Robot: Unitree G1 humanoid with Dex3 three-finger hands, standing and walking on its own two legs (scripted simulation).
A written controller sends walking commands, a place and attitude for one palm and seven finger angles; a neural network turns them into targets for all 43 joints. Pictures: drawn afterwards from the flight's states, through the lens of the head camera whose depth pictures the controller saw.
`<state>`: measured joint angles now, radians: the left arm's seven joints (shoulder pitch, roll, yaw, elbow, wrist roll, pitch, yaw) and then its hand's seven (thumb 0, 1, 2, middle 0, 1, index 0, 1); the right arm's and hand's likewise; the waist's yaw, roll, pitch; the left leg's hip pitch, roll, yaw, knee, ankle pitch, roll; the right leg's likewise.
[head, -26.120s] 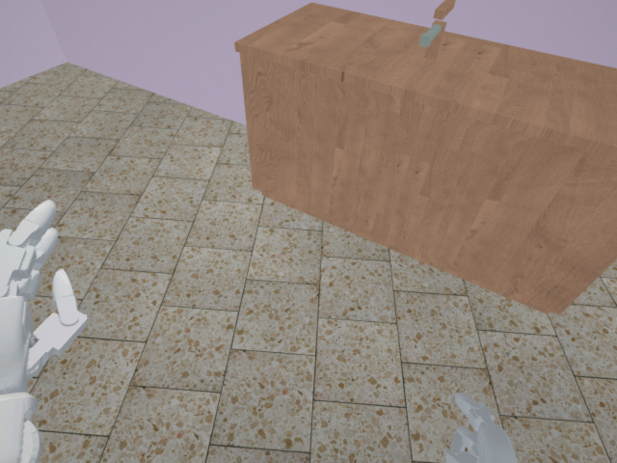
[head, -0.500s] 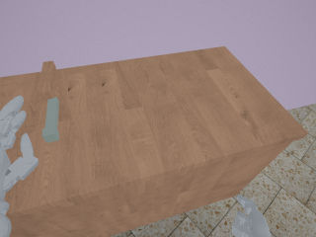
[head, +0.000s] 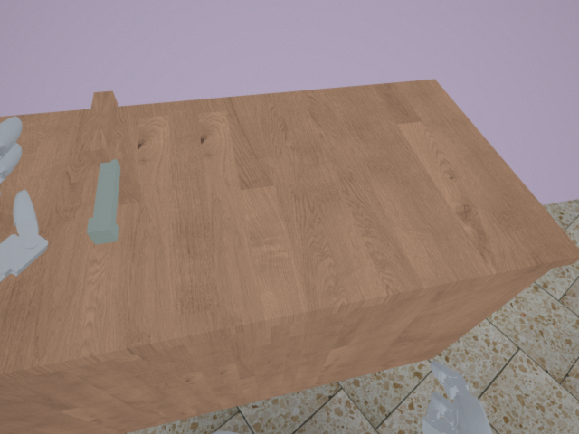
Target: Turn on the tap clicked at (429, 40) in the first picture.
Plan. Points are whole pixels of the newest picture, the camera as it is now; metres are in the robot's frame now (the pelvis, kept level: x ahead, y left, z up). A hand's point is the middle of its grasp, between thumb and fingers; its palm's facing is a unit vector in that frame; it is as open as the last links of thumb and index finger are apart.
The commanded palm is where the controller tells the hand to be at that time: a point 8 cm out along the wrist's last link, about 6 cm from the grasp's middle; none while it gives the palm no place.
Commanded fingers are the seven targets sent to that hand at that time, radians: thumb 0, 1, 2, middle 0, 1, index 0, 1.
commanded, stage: come to a stop and stand still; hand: left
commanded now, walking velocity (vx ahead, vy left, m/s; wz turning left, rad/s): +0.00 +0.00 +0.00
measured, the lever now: (103, 229) +0.33 +0.30 +0.08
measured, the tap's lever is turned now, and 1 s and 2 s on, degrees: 0 0 0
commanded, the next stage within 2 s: look again from close up in 0.72 s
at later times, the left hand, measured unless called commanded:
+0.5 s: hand out of the picture +0.22 +0.33 +0.16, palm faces +0.41 -0.85 -0.33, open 7.4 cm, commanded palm +0.16 +0.36 +0.18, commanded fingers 0.00 0.90 0.90 -0.20 -0.30 -0.20 -0.30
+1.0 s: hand out of the picture +0.21 +0.33 +0.16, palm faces +0.39 -0.84 -0.37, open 7.4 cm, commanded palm +0.15 +0.36 +0.18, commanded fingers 0.00 0.90 0.90 -0.20 -0.30 -0.20 -0.30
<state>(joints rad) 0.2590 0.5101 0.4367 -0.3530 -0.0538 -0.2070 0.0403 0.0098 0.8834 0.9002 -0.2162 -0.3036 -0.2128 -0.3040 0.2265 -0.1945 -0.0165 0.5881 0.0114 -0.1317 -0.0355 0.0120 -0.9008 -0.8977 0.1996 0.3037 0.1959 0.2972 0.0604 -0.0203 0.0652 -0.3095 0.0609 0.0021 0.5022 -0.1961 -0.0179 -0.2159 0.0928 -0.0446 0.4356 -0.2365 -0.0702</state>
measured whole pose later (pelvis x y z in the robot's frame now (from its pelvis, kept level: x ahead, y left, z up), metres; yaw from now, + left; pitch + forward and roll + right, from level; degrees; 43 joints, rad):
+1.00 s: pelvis +0.00 +0.08 +0.00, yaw +2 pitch -1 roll -2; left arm 0.43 0.36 0.34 -0.46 -0.03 -0.20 0.11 0.01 0.89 0.90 -0.21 -0.30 -0.21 -0.30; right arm 0.21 -0.20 0.01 0.58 0.01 -0.11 -0.03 0.01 -0.90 -0.90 0.20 0.30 0.20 0.30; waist 0.01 -0.02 0.05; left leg -0.25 -0.04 0.02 0.44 -0.18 0.07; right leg -0.14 -0.01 -0.03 0.36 -0.21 0.03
